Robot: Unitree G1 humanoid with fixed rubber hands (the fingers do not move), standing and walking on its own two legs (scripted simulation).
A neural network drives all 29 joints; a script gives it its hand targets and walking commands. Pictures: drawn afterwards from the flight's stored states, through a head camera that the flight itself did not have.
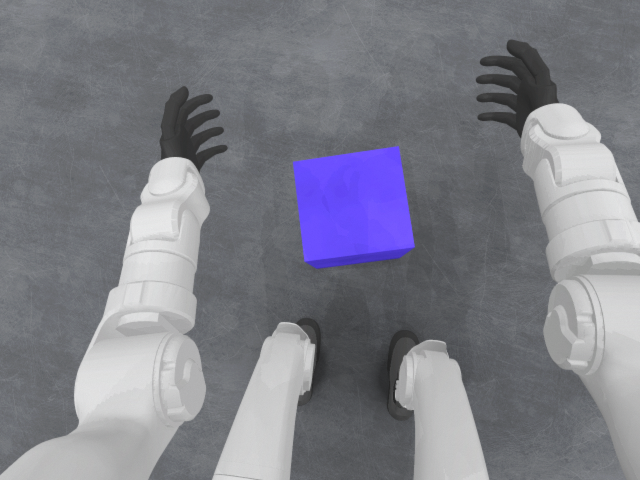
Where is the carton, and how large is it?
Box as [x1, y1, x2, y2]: [293, 146, 414, 268]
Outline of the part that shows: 398,146 293,162 304,261 316,268 397,258 414,247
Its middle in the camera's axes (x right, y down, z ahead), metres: +0.07 -0.05 +0.88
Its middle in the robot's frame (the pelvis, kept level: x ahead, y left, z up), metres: +0.49 +0.04 -0.51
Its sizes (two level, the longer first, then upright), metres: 0.210 0.200 0.250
